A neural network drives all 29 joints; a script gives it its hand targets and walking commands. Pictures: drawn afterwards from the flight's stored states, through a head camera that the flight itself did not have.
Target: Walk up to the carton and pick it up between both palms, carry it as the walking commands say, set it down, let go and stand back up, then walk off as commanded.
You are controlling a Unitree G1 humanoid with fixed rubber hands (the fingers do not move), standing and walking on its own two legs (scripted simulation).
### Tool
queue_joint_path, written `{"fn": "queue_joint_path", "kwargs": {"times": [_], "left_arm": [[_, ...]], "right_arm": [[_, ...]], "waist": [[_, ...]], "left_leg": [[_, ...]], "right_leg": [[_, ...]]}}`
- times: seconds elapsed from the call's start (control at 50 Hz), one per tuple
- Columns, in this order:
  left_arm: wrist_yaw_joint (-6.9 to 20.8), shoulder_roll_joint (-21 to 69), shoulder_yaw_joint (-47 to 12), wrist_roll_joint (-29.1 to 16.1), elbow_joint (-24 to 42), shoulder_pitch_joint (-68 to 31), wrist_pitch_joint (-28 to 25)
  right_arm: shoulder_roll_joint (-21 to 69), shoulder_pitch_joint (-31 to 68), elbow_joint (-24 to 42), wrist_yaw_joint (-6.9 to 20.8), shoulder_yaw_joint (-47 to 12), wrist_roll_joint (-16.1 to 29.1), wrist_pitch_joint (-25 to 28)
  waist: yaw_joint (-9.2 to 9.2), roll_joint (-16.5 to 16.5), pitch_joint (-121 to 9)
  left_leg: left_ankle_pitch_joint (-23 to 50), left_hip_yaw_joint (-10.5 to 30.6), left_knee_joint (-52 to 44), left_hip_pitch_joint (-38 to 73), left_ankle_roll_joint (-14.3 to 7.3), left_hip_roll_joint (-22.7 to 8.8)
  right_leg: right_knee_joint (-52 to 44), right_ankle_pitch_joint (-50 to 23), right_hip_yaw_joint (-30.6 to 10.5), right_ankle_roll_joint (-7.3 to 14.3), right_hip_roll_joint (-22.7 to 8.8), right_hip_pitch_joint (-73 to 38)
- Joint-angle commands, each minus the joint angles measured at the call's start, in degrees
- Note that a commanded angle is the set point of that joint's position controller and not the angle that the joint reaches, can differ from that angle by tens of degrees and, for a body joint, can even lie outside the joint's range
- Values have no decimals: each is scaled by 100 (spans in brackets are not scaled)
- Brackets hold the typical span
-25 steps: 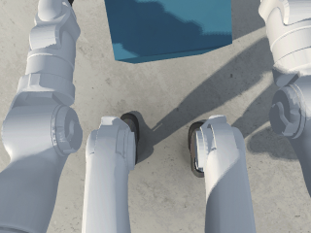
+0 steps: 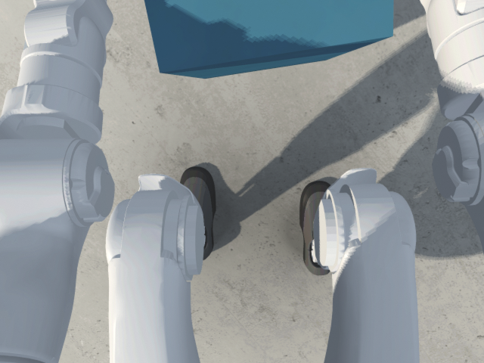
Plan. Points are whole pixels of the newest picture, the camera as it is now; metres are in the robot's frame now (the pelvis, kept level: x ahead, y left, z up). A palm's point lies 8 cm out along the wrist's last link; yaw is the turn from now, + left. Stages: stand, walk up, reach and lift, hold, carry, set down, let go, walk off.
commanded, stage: reach and lift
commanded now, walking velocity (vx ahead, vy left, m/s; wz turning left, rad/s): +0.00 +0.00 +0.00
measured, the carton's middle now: out of the picture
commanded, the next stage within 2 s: none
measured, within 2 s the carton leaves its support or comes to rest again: leaves its support in 1.40 s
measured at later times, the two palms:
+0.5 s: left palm out of the picture +0.56 +0.16 -0.16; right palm out of the picture +0.58 -0.16 -0.16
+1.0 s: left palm out of the picture +0.56 +0.16 -0.16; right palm out of the picture +0.58 -0.16 -0.16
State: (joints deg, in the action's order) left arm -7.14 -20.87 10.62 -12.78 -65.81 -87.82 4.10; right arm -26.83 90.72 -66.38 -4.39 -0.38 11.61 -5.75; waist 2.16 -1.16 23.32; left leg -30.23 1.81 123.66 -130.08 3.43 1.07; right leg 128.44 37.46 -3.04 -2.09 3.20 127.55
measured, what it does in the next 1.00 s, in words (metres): stands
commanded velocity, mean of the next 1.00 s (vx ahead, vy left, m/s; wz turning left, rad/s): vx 0.00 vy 0.00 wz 0.00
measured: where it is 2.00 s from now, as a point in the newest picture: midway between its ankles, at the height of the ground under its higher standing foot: (257, 235)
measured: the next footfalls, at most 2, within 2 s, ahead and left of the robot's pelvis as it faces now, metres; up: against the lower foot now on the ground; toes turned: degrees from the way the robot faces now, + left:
none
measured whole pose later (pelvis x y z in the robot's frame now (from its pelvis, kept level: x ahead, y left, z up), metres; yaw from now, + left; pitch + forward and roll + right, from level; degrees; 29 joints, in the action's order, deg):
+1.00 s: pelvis +0.00 +0.00 +0.00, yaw -1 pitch +37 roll +2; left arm -3.1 -13.8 22.2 1.1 -56.6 -84.7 11.7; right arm -19.1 90.6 -62.4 -2.1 10.5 0.4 -11.6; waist 2.5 -0.2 21.5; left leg -31.7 2.9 124.2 -129.9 4.5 1.9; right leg 128.3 37.3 -2.7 -1.6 4.4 128.4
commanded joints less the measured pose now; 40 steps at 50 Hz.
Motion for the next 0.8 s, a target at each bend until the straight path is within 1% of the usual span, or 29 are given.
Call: {"fn": "queue_joint_path", "kwargs": {"times": [0.0, 0.12, 0.28, 0.42, 0.54, 0.58, 0.62, 0.66, 0.7, 0.74, 0.78], "left_arm": [[31, -721, 98, 48, 433, -1290, -95], [36, -643, 60, 75, 494, -1501, -114], [-39, -435, -4, 161, 462, -1657, -132], [-89, -124, 28, 319, 479, -1709, -160], [-12, 525, -89, 339, 552, -1898, -157], [86, 980, -147, 384, 593, -2056, -132], [270, 1695, -239, 472, 667, -2283, -83], [577, 2783, -385, 592, 802, -2589, 15], [961, 3972, -476, 733, 940, -2854, 174], [1271, 4620, -434, 888, 1065, -2938, 352], [1458, 4917, -388, 1008, 1160, -2890, 498]], "right_arm": [[-515, 1588, 473, 29, 111, -69, 94], [-457, 1741, 412, 20, 162, -119, 97], [-288, 1958, 330, -35, 98, -84, 122], [-45, 2026, 298, -44, 104, -182, 149], [652, 2186, 320, 57, -75, -181, 148], [1148, 2302, 323, 156, -158, -222, 127], [1929, 2456, 314, 336, -255, -303, 83], [3099, 2693, 351, 633, -344, -417, 4], [4348, 2907, 437, 1003, -366, -557, -114], [5042, 2826, 501, 1294, -262, -707, -240], [5407, 2682, 529, 1457, -157, -777, -349]], "waist": [[139, 476, -7128], [93, 389, -7099], [120, 360, -7175], [108, 356, -7149], [132, 358, -7096], [161, 381, -7076], [206, 412, -6983], [266, 459, -6782], [297, 505, -6593], [276, 539, -6467], [287, 518, -6296]], "left_leg": [[2126, -603, -563, 3937, -95, 20], [2030, -604, -621, 3966, -81, 44], [1997, -610, -688, 4098, -68, 118], [2043, -611, -719, 4197, -48, 207], [2048, -638, -746, 4238, -67, 266], [2046, -642, -752, 4230, -80, 288], [2018, -645, -748, 4187, -95, 317], [1938, -660, -730, 4084, -116, 360], [1829, -694, -691, 3884, -135, 412], [1716, -735, -660, 3613, -159, 443], [1590, -767, -649, 3404, -186, 445]], "right_leg": [[-1267, -2101, 421, -38, -174, -2992], [-1325, -2005, 422, 1, -139, -2997], [-1373, -1955, 451, -1, -73, -3071], [-1406, -1976, 504, -24, 5, -3043], [-1442, -2017, 518, -25, 82, -3109], [-1446, -2019, 518, -26, 117, -3118], [-1433, -1979, 519, -23, 162, -3070], [-1391, -1882, 521, -10, 218, -2958], [-1337, -1804, 528, 9, 269, -2811], [-1310, -1814, 553, 45, 287, -2676], [-1301, -1756, 570, 73, 295, -2514]]}}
